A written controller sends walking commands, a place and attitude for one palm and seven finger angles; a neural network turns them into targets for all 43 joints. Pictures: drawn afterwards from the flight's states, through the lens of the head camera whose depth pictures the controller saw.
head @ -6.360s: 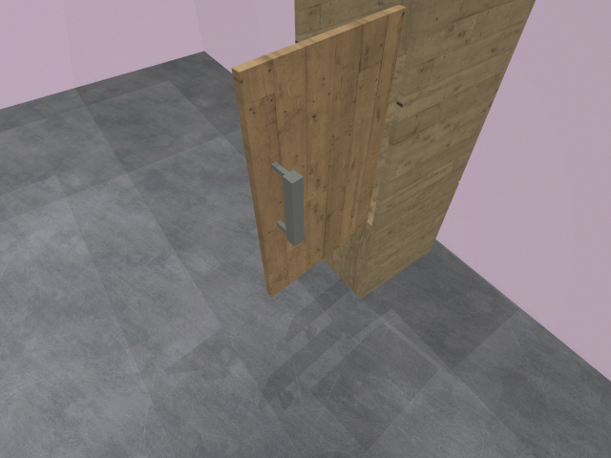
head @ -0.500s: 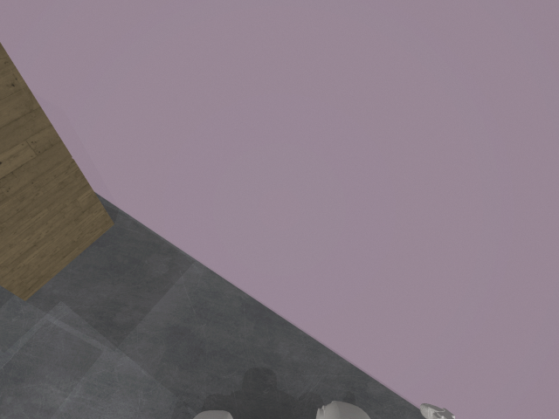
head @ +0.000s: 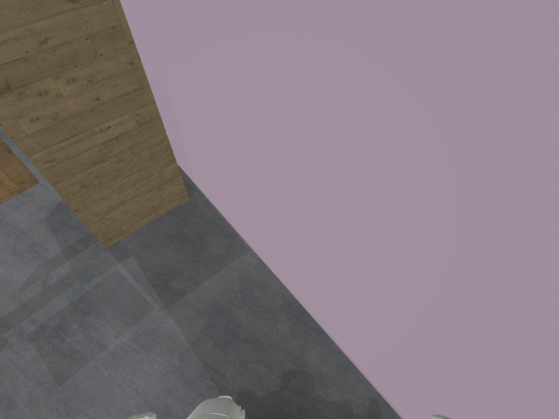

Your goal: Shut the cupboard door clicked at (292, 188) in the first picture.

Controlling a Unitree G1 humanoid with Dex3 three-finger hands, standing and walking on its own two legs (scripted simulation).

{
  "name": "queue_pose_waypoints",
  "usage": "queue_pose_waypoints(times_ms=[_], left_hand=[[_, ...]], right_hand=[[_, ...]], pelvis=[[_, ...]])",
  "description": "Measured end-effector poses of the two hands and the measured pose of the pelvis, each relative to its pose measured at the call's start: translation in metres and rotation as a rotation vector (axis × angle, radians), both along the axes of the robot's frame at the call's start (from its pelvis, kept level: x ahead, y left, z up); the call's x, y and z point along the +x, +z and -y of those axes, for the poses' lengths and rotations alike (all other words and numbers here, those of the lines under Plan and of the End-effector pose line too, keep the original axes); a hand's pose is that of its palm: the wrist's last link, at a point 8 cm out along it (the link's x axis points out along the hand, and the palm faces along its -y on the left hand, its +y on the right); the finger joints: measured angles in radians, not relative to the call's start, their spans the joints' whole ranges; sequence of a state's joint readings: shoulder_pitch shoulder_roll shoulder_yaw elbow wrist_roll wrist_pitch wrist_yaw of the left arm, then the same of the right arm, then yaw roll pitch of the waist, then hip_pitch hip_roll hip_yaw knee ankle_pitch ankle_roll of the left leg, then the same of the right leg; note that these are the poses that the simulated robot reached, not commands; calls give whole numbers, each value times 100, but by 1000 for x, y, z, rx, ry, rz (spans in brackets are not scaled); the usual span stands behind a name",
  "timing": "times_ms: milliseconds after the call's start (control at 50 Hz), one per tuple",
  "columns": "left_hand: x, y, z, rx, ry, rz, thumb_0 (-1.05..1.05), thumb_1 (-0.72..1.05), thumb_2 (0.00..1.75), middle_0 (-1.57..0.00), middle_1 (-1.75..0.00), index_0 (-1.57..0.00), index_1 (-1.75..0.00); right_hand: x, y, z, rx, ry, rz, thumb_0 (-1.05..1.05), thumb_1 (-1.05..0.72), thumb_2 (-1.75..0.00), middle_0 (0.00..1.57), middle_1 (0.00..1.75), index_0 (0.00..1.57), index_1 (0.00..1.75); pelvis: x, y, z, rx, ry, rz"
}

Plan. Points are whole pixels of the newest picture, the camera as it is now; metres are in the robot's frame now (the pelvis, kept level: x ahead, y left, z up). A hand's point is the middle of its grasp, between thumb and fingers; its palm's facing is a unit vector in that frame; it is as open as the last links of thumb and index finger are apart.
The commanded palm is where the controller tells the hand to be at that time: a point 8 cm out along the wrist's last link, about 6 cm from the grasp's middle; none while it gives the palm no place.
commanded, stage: turn to face it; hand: left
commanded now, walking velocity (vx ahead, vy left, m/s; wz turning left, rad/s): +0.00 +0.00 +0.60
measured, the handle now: out of the picture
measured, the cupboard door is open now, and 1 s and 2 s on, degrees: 96 96 96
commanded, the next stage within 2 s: take the last steps up to it in 1.32 s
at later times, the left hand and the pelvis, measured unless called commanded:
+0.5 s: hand out of the picture +0.05 +0.19 -0.15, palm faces +0.29 -0.90 -0.31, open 7.4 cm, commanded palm none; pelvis +0.01 -0.04 -0.01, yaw +18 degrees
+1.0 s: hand out of the picture -0.07 +0.19 -0.17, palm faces +0.59 -0.77 -0.25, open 7.4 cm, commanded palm none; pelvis +0.00 -0.03 +0.00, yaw +35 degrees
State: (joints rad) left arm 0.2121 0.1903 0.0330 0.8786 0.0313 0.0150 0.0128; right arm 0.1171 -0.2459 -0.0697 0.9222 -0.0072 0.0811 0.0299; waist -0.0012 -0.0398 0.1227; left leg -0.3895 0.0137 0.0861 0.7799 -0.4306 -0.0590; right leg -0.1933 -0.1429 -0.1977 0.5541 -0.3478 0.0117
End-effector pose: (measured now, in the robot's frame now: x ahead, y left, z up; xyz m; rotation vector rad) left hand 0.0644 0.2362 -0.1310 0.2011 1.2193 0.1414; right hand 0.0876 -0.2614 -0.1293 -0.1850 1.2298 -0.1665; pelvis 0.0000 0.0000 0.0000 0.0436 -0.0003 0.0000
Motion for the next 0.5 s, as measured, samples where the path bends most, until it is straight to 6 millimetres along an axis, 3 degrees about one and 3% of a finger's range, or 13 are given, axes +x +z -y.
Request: queue_pose_waypoints(times_ms=[120,260,420,500], left_hand=[[-34,-28,-28,-13,121,-65,1,90,90,-21,-30,-21,-30],[-32,-6,-42,28,190,-16,1,91,90,-20,-30,-20,-30],[-21,14,-21,90,235,86,1,91,90,-20,-30,-20,-30],[-34,19,2,106,278,97,0,91,90,-20,-30,-20,-30]], right_hand=[[44,1,-22,-45,129,84,0,-91,-90,19,30,20,30],[44,6,-30,-41,197,51,0,-91,-90,20,30,20,30],[41,-15,-7,15,236,-19,0,-90,-90,20,30,20,30],[53,-23,9,24,266,-43,0,-90,-90,20,30,20,30]], pelvis=[[1,-17,-12,-20,83,-3],[0,-4,-5,-42,154,-13],[4,-7,28,-38,249,-16],[6,-8,42,-27,312,2]])
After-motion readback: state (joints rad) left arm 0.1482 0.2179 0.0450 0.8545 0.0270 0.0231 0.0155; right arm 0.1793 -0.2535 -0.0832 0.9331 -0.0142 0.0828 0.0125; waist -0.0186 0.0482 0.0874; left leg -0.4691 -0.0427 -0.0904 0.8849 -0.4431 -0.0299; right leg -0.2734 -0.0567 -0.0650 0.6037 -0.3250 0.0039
